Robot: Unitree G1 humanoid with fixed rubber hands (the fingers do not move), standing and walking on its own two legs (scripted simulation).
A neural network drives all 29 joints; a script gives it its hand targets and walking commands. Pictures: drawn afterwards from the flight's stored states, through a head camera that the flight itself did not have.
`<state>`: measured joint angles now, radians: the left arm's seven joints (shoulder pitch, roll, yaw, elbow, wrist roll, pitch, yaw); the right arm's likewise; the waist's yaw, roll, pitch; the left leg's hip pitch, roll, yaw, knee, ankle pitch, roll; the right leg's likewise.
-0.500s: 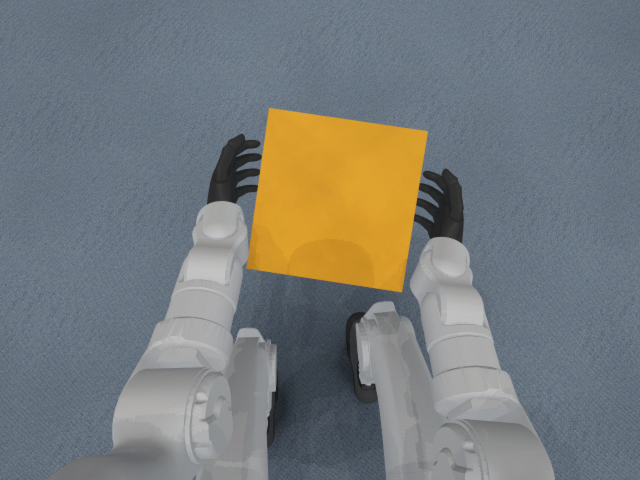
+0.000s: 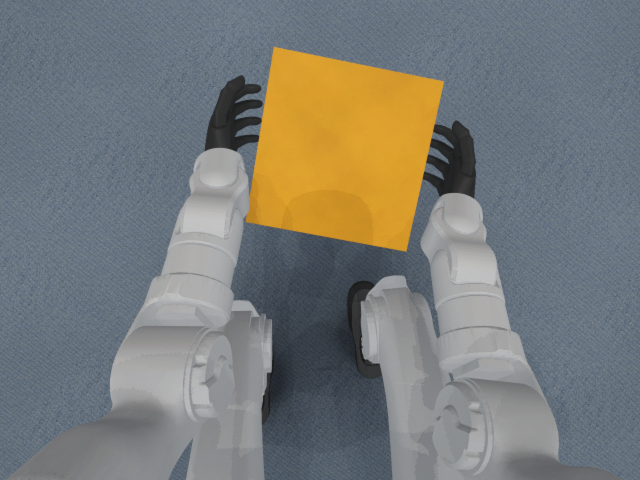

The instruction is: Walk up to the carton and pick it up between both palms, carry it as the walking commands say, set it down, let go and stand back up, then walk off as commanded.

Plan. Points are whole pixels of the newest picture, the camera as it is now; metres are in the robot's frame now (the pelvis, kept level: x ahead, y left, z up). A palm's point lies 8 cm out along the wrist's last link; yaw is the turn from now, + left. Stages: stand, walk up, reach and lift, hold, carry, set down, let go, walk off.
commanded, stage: set down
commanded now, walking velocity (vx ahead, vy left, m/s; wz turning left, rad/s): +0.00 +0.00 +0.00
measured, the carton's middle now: (338, 157) +0.48 -0.06 -0.21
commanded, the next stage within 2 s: none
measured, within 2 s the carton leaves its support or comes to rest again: neither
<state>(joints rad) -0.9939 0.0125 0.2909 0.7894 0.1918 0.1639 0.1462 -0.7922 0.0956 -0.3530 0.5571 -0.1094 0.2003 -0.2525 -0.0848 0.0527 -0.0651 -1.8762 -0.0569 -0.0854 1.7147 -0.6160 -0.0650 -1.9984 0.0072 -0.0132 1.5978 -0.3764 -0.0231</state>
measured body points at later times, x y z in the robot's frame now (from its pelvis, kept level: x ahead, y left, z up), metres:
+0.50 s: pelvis -0.01 +0.00 -0.05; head +0.33 -0.02 +0.24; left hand +0.51 +0.08 -0.21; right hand +0.44 -0.19 -0.22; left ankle +0.06 +0.14 -0.49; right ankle +0.13 -0.11 -0.49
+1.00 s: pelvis -0.01 +0.01 -0.09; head +0.35 -0.02 +0.17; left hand +0.52 +0.07 -0.29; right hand +0.47 -0.21 -0.27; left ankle +0.06 +0.14 -0.49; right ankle +0.13 -0.11 -0.49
